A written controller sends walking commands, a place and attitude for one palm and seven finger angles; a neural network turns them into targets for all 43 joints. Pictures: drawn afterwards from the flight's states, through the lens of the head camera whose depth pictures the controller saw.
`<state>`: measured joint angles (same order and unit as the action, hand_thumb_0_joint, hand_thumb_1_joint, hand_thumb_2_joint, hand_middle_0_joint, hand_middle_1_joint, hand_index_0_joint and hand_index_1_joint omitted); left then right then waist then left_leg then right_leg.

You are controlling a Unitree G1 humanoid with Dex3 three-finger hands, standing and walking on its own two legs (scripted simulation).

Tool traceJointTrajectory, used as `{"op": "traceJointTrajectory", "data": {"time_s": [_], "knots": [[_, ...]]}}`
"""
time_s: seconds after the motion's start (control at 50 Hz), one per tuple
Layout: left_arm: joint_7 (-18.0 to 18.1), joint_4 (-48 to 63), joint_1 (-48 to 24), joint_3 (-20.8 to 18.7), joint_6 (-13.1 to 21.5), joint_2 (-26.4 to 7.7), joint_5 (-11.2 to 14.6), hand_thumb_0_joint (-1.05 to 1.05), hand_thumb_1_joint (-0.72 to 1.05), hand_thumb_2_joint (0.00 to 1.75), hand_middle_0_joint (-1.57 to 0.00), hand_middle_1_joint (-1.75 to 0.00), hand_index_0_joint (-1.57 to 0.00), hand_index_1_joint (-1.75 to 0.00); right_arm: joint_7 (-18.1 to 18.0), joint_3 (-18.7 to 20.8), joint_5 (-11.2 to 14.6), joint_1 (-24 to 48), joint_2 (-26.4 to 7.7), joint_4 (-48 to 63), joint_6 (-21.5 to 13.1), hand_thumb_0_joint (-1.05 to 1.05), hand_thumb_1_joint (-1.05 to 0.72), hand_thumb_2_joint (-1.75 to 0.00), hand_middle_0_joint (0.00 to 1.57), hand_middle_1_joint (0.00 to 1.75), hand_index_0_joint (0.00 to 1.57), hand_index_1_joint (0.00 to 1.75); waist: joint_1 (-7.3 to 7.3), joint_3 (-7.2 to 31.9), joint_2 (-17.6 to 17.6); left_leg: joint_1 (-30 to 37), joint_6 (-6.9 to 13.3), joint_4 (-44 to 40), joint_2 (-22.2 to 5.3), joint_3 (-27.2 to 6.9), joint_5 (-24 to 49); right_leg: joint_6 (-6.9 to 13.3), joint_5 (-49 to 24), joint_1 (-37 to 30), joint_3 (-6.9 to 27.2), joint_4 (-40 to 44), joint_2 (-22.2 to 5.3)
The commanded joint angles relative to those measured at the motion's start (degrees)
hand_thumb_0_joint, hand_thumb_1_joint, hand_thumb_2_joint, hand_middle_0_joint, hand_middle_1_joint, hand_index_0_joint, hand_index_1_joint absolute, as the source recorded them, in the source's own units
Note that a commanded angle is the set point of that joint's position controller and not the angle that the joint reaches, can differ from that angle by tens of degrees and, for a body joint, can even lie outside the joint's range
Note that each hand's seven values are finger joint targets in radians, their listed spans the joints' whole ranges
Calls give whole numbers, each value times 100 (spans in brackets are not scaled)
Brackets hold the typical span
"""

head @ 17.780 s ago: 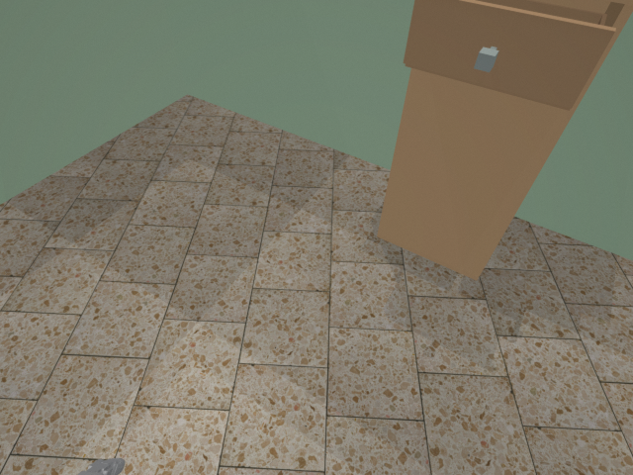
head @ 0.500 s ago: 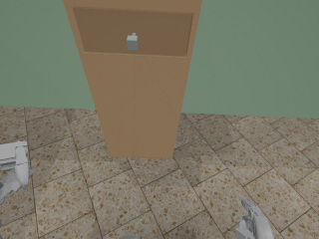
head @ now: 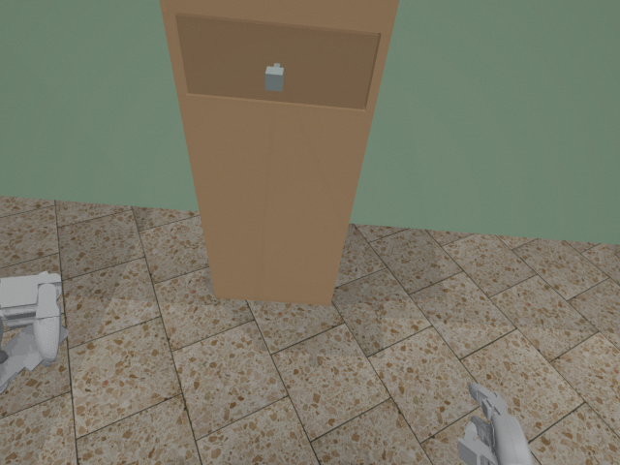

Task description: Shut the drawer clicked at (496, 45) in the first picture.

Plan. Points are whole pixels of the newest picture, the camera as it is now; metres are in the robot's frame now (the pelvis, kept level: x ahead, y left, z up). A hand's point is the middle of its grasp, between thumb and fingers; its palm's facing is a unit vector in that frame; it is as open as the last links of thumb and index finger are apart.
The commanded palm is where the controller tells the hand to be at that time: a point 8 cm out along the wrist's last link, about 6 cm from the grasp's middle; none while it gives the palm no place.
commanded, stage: step back with the hand held close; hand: left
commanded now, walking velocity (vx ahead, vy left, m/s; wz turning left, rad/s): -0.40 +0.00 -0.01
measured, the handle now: (275, 74) +0.78 +0.13 +0.14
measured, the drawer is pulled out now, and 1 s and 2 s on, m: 0.00 0.00 0.00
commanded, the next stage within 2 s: stop stepping back and stand still in 0.04 s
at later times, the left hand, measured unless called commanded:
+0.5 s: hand out of the picture +0.05 +0.26 +0.17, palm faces +0.41 -0.85 -0.33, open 3.2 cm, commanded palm +0.00 +0.30 +0.19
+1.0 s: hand out of the picture +0.00 +0.26 +0.17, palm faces +0.40 -0.84 -0.38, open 3.2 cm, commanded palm -0.05 +0.30 +0.19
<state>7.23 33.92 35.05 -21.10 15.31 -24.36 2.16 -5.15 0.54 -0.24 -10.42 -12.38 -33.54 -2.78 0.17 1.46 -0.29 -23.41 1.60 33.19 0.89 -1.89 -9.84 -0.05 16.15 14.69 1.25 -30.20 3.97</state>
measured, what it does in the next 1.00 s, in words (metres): walks backwards: right foot, then left foot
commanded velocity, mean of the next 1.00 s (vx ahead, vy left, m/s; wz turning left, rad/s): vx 0.14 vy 0.00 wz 0.00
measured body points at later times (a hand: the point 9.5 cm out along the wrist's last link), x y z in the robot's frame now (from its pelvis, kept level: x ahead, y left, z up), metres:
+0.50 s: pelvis -0.14 +0.02 +0.00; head -0.18 +0.05 +0.44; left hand +0.02 +0.31 +0.19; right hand -0.02 -0.24 -0.08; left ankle -0.09 +0.10 -0.73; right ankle -0.19 -0.11 -0.73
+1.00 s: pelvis -0.18 +0.03 +0.00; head -0.21 +0.03 +0.45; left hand -0.02 +0.30 +0.19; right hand -0.05 -0.23 -0.08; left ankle -0.14 +0.16 -0.73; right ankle -0.18 -0.07 -0.73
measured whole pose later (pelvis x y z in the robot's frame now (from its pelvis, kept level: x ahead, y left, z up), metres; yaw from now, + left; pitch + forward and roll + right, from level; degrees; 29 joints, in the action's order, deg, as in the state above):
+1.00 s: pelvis -0.18 +0.03 +0.00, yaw -2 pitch -2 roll +0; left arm 9.3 30.8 34.0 -18.5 11.9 -18.8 0.4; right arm -6.0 0.3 -1.0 -16.5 -13.5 -37.5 -7.3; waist 0.5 2.4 -1.3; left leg -16.8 1.5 32.0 -3.5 3.4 -17.8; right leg 1.7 17.3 13.8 -6.3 -32.6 -1.7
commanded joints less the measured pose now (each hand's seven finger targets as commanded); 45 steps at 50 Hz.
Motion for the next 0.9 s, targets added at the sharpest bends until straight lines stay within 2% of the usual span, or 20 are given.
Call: {"op": "traceJointTrajectory", "data": {"time_s": [0.0, 0.02, 0.08, 0.22, 0.24, 0.28, 0.3, 0.32, 0.42, 0.44, 0.48, 0.5, 0.52, 0.56, 0.6, 0.66, 0.68, 0.72, 0.76, 0.88], "knots": [[35, 997, -184, -667, 420, -1040, 91, 0, 90, 90, -140, -160, -140, -160, -37, 237, -47, 568, -762, 955, -508, 0, -90, -90, 20, 30, 20, 30, 96, 782, 1673, 696, 468, -2072, -1664, -1577, 2123, -33, 988, -21, 112, -1423, 114], [0, 1244, -174, -618, 422, -913, 97, 0, 90, 90, -140, -160, -140, -160, 9, 226, -164, 516, -732, 941, -609, 0, -90, -90, 20, 30, 20, 30, 117, 950, 1678, 82, 613, -2445, -1992, -1995, 759, -45, 1468, -344, 332, -2537, 156], [91, 1473, 113, -537, 350, -730, 119, 0, 90, 90, -140, -160, -140, -160, 106, 311, -89, 306, -710, 772, -781, 0, -90, -90, 20, 30, 20, 30, 119, 1068, 736, 957, 770, -2116, -1803, -1375, 568, -56, 1282, 356, 301, -2432, -47], [210, 1576, 410, -619, -41, -821, 169, 0, 90, 90, -140, -160, -140, -160, 88, 167, -114, 345, -592, 866, -731, 0, -90, -90, 20, 30, 20, 30, 3, 640, 1489, 302, -313, -2665, -694, -333, -2155, 200, 1443, -1074, -840, 689, 312], [196, 1569, 456, -692, -71, -934, 140, 0, 90, 90, -140, -160, -140, -160, 76, 155, -113, 259, -564, 821, -677, 0, -90, -90, 20, 30, 20, 30, -41, 600, 995, 649, -468, -1767, -267, 183, -1658, 371, 1245, -733, -587, 1465, -41], [225, 1807, 188, -996, -70, -1236, 229, 0, 90, 90, -140, -160, -140, -160, 48, 122, -187, 344, -520, 671, -523, 0, -90, -90, 20, 30, 20, 30, -38, 573, -509, 1752, -378, 1370, -9, 137, -467, 1042, 1482, 1736, 1103, 2298, -1883], [295, 1695, -110, -1202, -86, -1273, 224, 0, 90, 90, -140, -160, -140, -160, 78, 50, -320, 370, -508, 567, -493, 0, -90, -90, 20, 30, 20, 30, -49, 604, -348, 1398, -353, 1643, -225, 10, -380, 1211, 1270, 1719, 1221, 2190, -2239], [212, 1105, -173, -703, -230, -817, 227, 0, 90, 90, -140, -160, -140, -160, 23, 135, -78, 158, -431, 513, -522, 0, -90, -90, 20, 30, 20, 30, -80, 509, -1284, 905, -370, 1952, -23, -205, -678, 1124, 1963, 1373, 1132, 1940, -1994], [262, 646, -892, -330, -209, -637, -108, 0, 90, 90, -140, -160, -140, -160, -183, 72, -29, 293, -665, 445, -674, 0, -90, -90, 20, 30, 20, 30, -174, -709, 69, 849, 35, -429, -328, 208, -1268, 595, 1913, 1184, 462, 972, -1422], [270, 749, -864, -336, -131, -634, -123, 0, 90, 90, -140, -160, -140, -160, -205, 58, -21, 232, -711, 518, -735, 0, -90, -90, 20, 30, 20, 30, -133, -673, 698, 860, 190, -1002, -492, -122, -1436, 448, 1433, 1004, 283, 412, -1056], [273, 1193, -881, -399, 97, -693, -114, 0, 90, 90, -140, -160, -140, -160, -163, 12, -25, 53, -663, 496, -857, 0, -90, -90, 20, 30, 20, 30, -211, -236, 2027, 1223, 359, -2307, -1563, -2365, -2386, 66, 1518, 1396, -531, -1499, -261], [274, 1417, -1025, -512, 151, -873, -165, 0, 90, 90, -140, -160, -140, -160, -157, -3, -107, 146, -611, 536, -906, 0, -90, -90, 20, 30, 20, 30, -200, -327, 1885, 860, 475, -2828, -1936, -3145, -3119, 83, 1639, 1503, -183, -2534, -284], [283, 1382, -806, -598, 152, -870, -160, 0, 90, 90, -140, -160, -140, -160, -106, 30, -135, 127, -558, 535, -943, 0, -90, -90, 20, 30, 20, 30, -142, -259, 1105, 683, 595, -2849, -1945, -3100, -3070, 133, 1414, 1332, -5, -2804, -353], [262, 1156, -214, -475, 44, -648, -138, 0, 90, 90, -140, -160, -140, -160, -1, 94, -67, 186, -601, 516, -951, 0, -90, -90, 20, 30, 20, 30, -30, -112, 638, 321, 662, -2679, -1592, -1838, -2542, 91, 1020, 700, -255, -2336, -427], [274, 1125, 234, -517, -1, -621, -124, 0, 90, 90, -140, -160, -140, -160, 32, 100, -68, 231, -628, 600, -906, 0, -90, -90, 20, 30, 20, 30, 38, 53, 1299, -257, 333, -2775, -1181, -888, -2691, 109, 975, -329, -775, -1502, -216], [286, 934, 310, -543, -92, -631, -126, 0, 90, 90, -140, -160, -140, -160, -3, 135, -102, 182, -630, 664, -703, 0, -90, -90, 20, 30, 20, 30, -4, -23, 1422, -928, 114, -2289, -955, -497, -2979, 225, 1320, -1387, -1091, -196, -64], [284, 878, 344, -602, -128, -697, -141, 0, 90, 90, -140, -160, -140, -160, -21, 146, -111, 186, -600, 660, -627, 0, -90, -90, 20, 30, 20, 30, 26, -12, 857, -1094, 68, -1551, -760, -360, -2758, 328, 1279, -1604, -777, 451, -231], [229, 993, 57, -775, -147, -933, -52, 0, 90, 90, -140, -160, -140, -160, -7, 159, -92, 173, -466, 696, -464, 0, -90, -90, 20, 30, 20, 30, -3, -12, -1400, -1536, -113, 1882, -17, 302, -1469, 1246, 2316, -751, 2432, 2170, -2361], [253, 782, -555, -939, 35, -991, -23, 0, 90, 90, -140, -160, -140, -160, -13, 158, -118, 94, -499, 447, -606, 0, -90, -90, 20, 30, 20, 30, -132, 59, -940, -1364, -212, 3024, -280, 100, -1270, 1324, 2146, -124, 2264, 2120, -2525], [258, 713, -690, -314, 21, -555, -173, 0, 90, 90, -140, -160, -140, -160, -127, 114, -66, 289, -489, 445, -741, 0, -90, -90, 20, 30, 20, 30, -27, -424, -674, 190, -32, 759, -406, 623, -977, 887, 1784, 754, 845, 1805, -1962]]}}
